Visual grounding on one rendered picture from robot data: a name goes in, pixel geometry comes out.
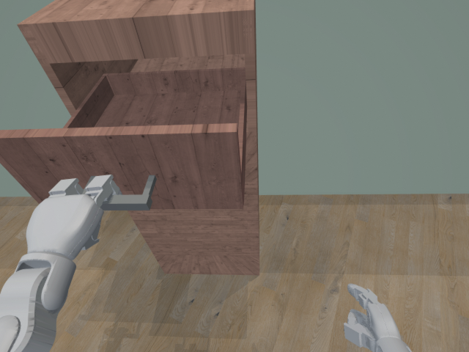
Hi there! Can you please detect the robot left forearm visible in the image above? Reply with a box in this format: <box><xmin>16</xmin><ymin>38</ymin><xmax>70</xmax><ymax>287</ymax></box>
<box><xmin>0</xmin><ymin>252</ymin><xmax>76</xmax><ymax>352</ymax></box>

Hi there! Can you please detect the drawer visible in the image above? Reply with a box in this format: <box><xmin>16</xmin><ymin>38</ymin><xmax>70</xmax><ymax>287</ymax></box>
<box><xmin>0</xmin><ymin>67</ymin><xmax>247</xmax><ymax>209</ymax></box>

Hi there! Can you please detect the right robot hand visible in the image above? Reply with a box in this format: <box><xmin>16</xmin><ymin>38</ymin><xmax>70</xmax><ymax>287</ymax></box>
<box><xmin>344</xmin><ymin>284</ymin><xmax>402</xmax><ymax>352</ymax></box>

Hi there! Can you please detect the robot right forearm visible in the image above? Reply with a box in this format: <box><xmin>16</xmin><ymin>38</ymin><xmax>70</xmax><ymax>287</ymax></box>
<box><xmin>374</xmin><ymin>337</ymin><xmax>412</xmax><ymax>352</ymax></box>

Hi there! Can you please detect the left robot hand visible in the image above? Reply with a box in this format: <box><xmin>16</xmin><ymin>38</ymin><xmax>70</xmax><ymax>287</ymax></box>
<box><xmin>26</xmin><ymin>175</ymin><xmax>122</xmax><ymax>260</ymax></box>

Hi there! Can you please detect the handle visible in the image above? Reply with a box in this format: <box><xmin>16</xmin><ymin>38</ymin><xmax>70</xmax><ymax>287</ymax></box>
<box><xmin>83</xmin><ymin>175</ymin><xmax>157</xmax><ymax>210</ymax></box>

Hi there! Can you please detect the cabinet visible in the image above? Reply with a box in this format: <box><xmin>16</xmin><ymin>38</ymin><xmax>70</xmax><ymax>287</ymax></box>
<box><xmin>17</xmin><ymin>0</ymin><xmax>259</xmax><ymax>275</ymax></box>

